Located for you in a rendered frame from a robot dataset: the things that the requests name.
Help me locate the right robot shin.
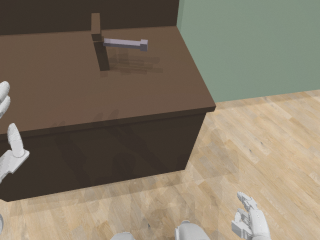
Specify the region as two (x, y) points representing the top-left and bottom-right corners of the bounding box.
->
(180, 220), (190, 225)

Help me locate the robot left hand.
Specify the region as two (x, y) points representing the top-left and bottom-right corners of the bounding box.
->
(0, 81), (30, 183)

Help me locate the counter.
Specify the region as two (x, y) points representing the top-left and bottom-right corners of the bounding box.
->
(0, 0), (216, 202)

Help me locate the robot right hand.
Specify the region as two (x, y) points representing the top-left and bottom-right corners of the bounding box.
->
(231, 191), (271, 240)

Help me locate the robot right thigh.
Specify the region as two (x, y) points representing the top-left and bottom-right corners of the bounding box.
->
(174, 223), (210, 240)

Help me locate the tap lever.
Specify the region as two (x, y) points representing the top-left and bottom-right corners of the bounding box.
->
(103, 38), (148, 52)

